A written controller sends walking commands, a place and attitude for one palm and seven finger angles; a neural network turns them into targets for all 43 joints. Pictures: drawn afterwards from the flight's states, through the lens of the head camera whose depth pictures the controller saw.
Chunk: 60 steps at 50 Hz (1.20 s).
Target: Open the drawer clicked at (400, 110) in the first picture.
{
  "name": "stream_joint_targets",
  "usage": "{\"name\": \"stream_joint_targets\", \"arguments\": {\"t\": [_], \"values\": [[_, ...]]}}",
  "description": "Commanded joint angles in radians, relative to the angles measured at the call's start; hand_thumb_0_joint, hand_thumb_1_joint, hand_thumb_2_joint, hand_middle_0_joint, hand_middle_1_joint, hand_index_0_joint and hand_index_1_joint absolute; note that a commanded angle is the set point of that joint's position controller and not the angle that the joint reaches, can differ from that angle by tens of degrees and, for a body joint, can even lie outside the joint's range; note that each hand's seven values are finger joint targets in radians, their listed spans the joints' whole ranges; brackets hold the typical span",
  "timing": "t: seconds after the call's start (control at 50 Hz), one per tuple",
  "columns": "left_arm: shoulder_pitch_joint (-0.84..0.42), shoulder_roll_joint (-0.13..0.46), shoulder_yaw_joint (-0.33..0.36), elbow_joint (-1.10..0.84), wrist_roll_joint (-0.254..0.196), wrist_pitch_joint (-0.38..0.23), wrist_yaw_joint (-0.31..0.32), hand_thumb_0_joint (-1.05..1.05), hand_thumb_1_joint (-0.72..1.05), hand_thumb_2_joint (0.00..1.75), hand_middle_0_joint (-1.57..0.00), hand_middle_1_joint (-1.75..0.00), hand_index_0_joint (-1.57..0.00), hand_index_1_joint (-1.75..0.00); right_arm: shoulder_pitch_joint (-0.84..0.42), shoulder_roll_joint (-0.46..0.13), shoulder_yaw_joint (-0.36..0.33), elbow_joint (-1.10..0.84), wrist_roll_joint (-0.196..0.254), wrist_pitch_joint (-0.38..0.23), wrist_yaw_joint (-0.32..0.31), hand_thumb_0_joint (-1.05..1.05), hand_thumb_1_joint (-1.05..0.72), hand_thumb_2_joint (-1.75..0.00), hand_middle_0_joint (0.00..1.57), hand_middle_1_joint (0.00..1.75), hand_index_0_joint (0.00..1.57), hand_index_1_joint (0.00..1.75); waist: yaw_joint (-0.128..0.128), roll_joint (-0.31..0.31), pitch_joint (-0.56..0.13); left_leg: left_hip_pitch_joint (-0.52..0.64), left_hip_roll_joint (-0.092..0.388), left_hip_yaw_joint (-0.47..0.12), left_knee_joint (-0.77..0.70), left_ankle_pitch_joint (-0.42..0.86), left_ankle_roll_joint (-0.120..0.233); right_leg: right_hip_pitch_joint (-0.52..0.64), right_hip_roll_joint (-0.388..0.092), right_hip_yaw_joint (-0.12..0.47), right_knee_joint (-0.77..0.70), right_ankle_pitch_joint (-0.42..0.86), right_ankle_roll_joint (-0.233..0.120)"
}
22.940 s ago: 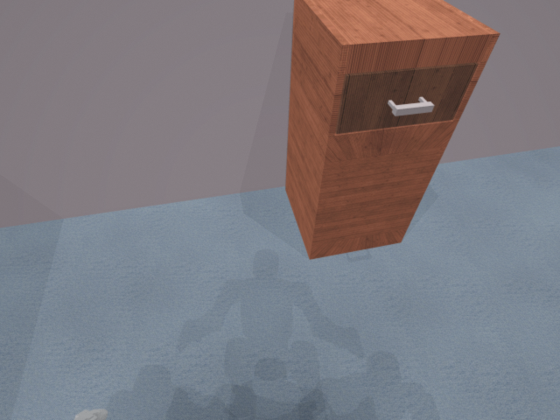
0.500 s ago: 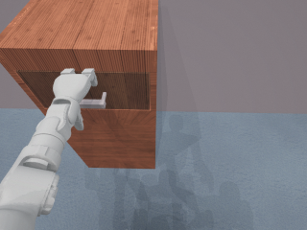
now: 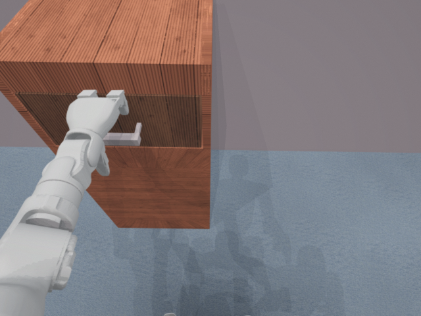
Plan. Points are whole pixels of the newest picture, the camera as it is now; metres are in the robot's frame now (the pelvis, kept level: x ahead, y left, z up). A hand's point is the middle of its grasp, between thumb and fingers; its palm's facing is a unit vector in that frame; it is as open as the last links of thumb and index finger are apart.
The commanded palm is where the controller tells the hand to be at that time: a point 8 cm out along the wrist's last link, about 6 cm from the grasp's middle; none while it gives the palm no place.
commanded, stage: lower the fingers behind the handle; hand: left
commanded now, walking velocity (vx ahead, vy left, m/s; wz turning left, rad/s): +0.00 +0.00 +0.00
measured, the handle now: (116, 132) +0.52 +0.21 +0.00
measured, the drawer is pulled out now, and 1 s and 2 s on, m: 0.00 0.00 0.00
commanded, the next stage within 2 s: lift the fingers back up to retry in 1.42 s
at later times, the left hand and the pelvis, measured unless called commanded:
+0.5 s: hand (106, 134) +0.47 +0.21 +0.05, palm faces +0.02 -0.02 -1.00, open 13.7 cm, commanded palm +0.46 +0.22 +0.07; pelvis -0.03 +0.01 -0.02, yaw +0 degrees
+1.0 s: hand (107, 136) +0.47 +0.21 +0.05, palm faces +0.04 +0.01 -1.00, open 13.8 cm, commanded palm +0.46 +0.21 +0.03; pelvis -0.07 +0.02 -0.04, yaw -1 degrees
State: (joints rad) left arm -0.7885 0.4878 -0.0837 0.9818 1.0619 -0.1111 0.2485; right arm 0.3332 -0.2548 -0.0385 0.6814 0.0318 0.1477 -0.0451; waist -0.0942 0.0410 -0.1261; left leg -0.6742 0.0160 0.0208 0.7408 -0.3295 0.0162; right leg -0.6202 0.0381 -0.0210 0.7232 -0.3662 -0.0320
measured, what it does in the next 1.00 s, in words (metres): shifts its weight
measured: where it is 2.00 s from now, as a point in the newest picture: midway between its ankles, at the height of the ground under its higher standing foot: outside the picture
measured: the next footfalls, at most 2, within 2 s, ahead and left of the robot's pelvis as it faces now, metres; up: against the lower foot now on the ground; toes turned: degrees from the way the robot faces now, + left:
none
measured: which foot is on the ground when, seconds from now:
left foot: down 0.00-1.00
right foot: down 0.00-1.00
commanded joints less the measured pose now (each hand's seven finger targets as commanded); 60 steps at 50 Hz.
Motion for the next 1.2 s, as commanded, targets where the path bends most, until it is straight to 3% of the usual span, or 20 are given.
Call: {"name": "stream_joint_targets", "arguments": {"t": [0.0,0.06,0.12,0.24,0.26,0.3,0.34,0.42,0.52,0.54,0.6,0.64,0.78,0.9,0.98,1.06,1.1,1.14,1.16,1.18], "values": [[-0.426,0.26,0.078,-0.081,-0.001,0.054,0.021,0.0,-0.5,0.3,-0.3,-1.2,-0.3,-1.2,0.097,-0.156,-0.055,-0.074,-0.006,-0.015,-0.014,0.0,-0.9,-0.9,0.2,0.3,0.2,0.3,-0.025,-0.03,-0.285,0.186,-0.043,0.013,-0.05,0.183,0.039,0.066,0.01,0.027,-0.11,0.207,0.005],[-0.416,0.294,0.098,-0.043,0.002,0.063,0.023,0.0,-0.5,0.3,-0.3,-1.2,-0.3,-1.2,0.103,-0.162,-0.051,-0.074,-0.004,-0.014,-0.017,0.0,-0.9,-0.9,0.2,0.3,0.2,0.3,-0.027,-0.072,-0.29,0.148,-0.044,0.014,-0.044,0.16,0.042,0.082,0.007,0.036,-0.112,0.2,0.011],[-0.422,0.271,0.069,-0.017,0.004,0.074,0.02,0.0,-0.5,0.3,-0.3,-1.2,-0.3,-1.2,0.105,-0.162,-0.048,-0.076,-0.003,-0.015,-0.019,0.0,-0.9,-0.9,0.2,0.3,0.2,0.3,-0.033,-0.045,-0.254,0.127,-0.043,0.016,-0.041,0.131,0.039,0.048,0.006,0.031,-0.109,0.166,0.009],[-0.418,0.285,0.076,0.03,0.019,0.084,0.018,0.0,-0.5,0.3,-0.3,-1.2,-0.3,-1.2,0.117,-0.164,-0.045,-0.08,-0.003,-0.015,-0.022,0.0,-0.9,-0.9,0.2,0.3,0.2,0.3,-0.038,-0.072,-0.243,0.095,-0.04,0.015,-0.026,0.096,0.041,0.015,0.008,0.03,-0.102,0.121,0.009],[-0.432,0.279,0.062,0.025,0.024,0.084,0.019,0.0,-0.5,0.3,-0.3,-1.2,-0.3,-1.2,0.117,-0.165,-0.043,-0.084,-0.003,-0.016,-0.022,0.0,-0.9,-0.9,0.2,0.3,0.2,0.3,-0.042,-0.042,-0.249,0.091,-0.041,0.016,-0.023,0.085,0.04,-0.001,0.008,0.032,-0.095,0.109,0.01],[-0.411,0.246,0.045,0.041,0.024,0.089,0.019,0.0,-0.5,0.3,-0.3,-1.2,-0.3,-1.2,0.121,-0.164,-0.043,-0.088,-0.004,-0.02,-0.02,0.0,-0.9,-0.9,0.2,0.3,0.2,0.3,-0.04,-0.044,-0.238,0.089,-0.04,0.014,-0.02,0.068,0.039,-0.029,0.011,0.024,-0.09,0.085,0.007],[-0.437,0.239,0.034,0.057,0.028,0.097,0.017,0.0,-0.5,0.3,-0.3,-1.2,-0.3,-1.2,0.129,-0.165,-0.042,-0.085,-0.003,-0.023,-0.019,0.0,-0.9,-0.9,0.2,0.3,0.2,0.3,-0.057,-0.066,-0.221,0.072,-0.039,0.011,-0.01,0.04,0.042,-0.056,0.012,0.024,-0.088,0.059,0.008],[-0.444,0.277,0.046,0.099,0.044,0.115,0.019,0.0,-0.5,0.3,-0.3,-1.2,-0.3,-1.2,0.139,-0.171,-0.036,-0.089,-0.003,-0.03,-0.024,0.0,-0.9,-0.9,0.2,0.3,0.2,0.3,-0.056,-0.063,-0.223,0.027,-0.041,0.008,0.004,-0.006,0.042,-0.086,0.013,0.024,-0.07,0.012,0.008],[-0.477,0.233,-0.004,0.138,0.048,0.14,0.015,0.0,-0.5,0.3,-0.3,-1.2,-0.3,-1.2,0.146,-0.174,-0.029,-0.096,-0.001,-0.04,-0.026,0.0,-0.9,-0.9,0.2,0.3,0.2,0.3,-0.08,-0.057,-0.197,-0.005,-0.041,0.003,0.017,-0.076,0.042,-0.154,0.014,0.018,-0.056,-0.049,0.009],[-0.514,0.224,-0.011,0.128,0.049,0.141,0.014,0.0,-0.5,0.3,-0.3,-1.2,-0.3,-1.2,0.154,-0.173,-0.031,-0.089,-0.002,-0.045,-0.025,0.0,-0.9,-0.9,0.2,0.3,0.2,0.3,-0.091,-0.055,-0.202,0.002,-0.037,-0.002,0.021,-0.076,0.042,-0.173,0.015,0.013,-0.047,-0.046,0.008],[-0.493,0.223,-0.013,0.155,0.051,0.158,0.013,0.0,-0.5,0.3,-0.3,-1.2,-0.3,-1.2,0.154,-0.176,-0.027,-0.098,-0.002,-0.051,-0.025,0.0,-0.9,-0.9,0.2,0.3,0.2,0.3,-0.085,-0.052,-0.214,-0.016,-0.04,-0.003,0.03,-0.109,0.044,-0.19,0.015,0.012,-0.036,-0.076,0.008],[-0.531,0.222,-0.025,0.164,0.051,0.168,0.007,0.0,-0.5,0.3,-0.3,-1.2,-0.3,-1.2,0.159,-0.179,-0.023,-0.096,-0.002,-0.056,-0.03,0.0,-0.9,-0.9,0.2,0.3,0.2,0.3,-0.103,-0.071,-0.205,-0.034,-0.037,-0.01,0.035,-0.13,0.045,-0.208,0.015,0.01,-0.029,-0.093,0.009],[-0.531,0.219,-0.036,0.18,0.057,0.185,-0.013,0.0,-0.5,0.3,-0.3,-1.2,-0.3,-1.2,0.153,-0.184,-0.016,-0.108,0.0,-0.071,-0.038,0.0,-0.9,-0.9,0.2,0.3,0.2,0.3,-0.103,-0.036,-0.205,-0.053,-0.034,-0.029,0.048,-0.186,0.043,-0.281,0.016,-0.002,0.013,-0.138,0.006],[-0.558,0.219,-0.053,0.172,0.044,0.192,-0.039,0.0,-0.5,0.3,-0.3,-1.2,-0.3,-1.2,0.139,-0.19,-0.008,-0.116,0.003,-0.086,-0.048,0.0,-0.9,-0.9,0.2,0.3,0.2,0.3,-0.12,-0.047,-0.201,-0.088,-0.033,-0.049,0.057,-0.251,0.046,-0.329,0.014,-0.006,0.038,-0.193,0.01],[-0.538,0.201,-0.058,0.168,0.035,0.189,-0.051,0.0,-0.5,0.3,-0.3,-1.2,-0.3,-1.2,0.141,-0.189,-0.009,-0.116,0.002,-0.094,-0.047,0.0,-0.9,-0.9,0.2,0.3,0.2,0.3,-0.112,-0.029,-0.224,-0.091,-0.029,-0.065,0.072,-0.26,0.047,-0.358,0.014,-0.012,0.067,-0.185,0.006],[-0.565,0.24,-0.04,0.167,0.034,0.187,-0.057,0.0,-0.5,0.3,-0.3,-1.2,-0.3,-1.2,0.14,-0.195,-0.004,-0.116,0.004,-0.097,-0.053,0.0,-0.9,-0.9,0.2,0.3,0.2,0.3,-0.119,-0.032,-0.238,-0.117,-0.028,-0.071,0.091,-0.283,0.047,-0.373,0.012,-0.006,0.083,-0.205,0.008],[-0.594,0.221,-0.039,0.134,0.016,0.14,-0.066,0.0,-0.5,0.3,-0.3,-1.2,-0.3,-1.2,0.154,-0.19,-0.008,-0.114,-0.005,-0.111,-0.057,0.0,-0.9,-0.9,0.2,0.3,0.2,0.3,-0.128,-0.028,-0.244,-0.134,-0.02,-0.087,0.113,-0.308,0.046,-0.402,0.011,-0.007,0.108,-0.2,0.008],[-0.68,0.27,0.007,-0.022,0.0,0.066,-0.052,0.0,-0.5,0.3,-0.3,-1.2,-0.3,-1.2,0.162,-0.183,-0.019,-0.105,-0.021,-0.13,-0.058,0.0,-0.9,-0.9,0.2,0.3,0.2,0.3,-0.126,0.014,-0.355,-0.103,-0.017,-0.093,0.146,-0.268,0.052,-0.385,0.007,0.001,0.136,-0.155,0.008],[-0.654,0.29,0.018,-0.001,0.005,0.067,-0.043,0.0,-0.5,0.3,-0.3,-1.2,-0.3,-1.2,0.173,-0.185,-0.019,-0.101,-0.02,-0.132,-0.058,0.0,-0.9,-0.9,0.2,0.3,0.2,0.3,-0.118,0.036,-0.404,-0.077,-0.017,-0.104,0.145,-0.26,0.048,-0.38,0.008,-0.001,0.149,-0.146,0.008],[-0.594,0.254,0.007,0.052,0.005,0.083,-0.039,0.0,-0.5,0.3,-0.3,-1.2,-0.3,-1.2,0.174,-0.18,-0.019,-0.1,-0.018,-0.131,-0.055,0.0,-0.9,-0.9,0.2,0.3,0.2,0.3,-0.111,0.028,-0.369,-0.069,-0.015,-0.112,0.137,-0.267,0.044,-0.405,0.011,-0.011,0.146,-0.147,0.005]]}}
